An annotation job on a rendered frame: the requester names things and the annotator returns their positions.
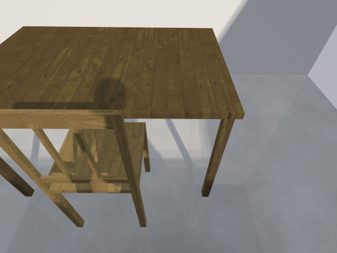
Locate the chair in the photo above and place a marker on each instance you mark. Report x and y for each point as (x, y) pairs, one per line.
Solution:
(100, 154)

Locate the table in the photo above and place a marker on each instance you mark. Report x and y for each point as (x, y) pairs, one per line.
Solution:
(147, 72)

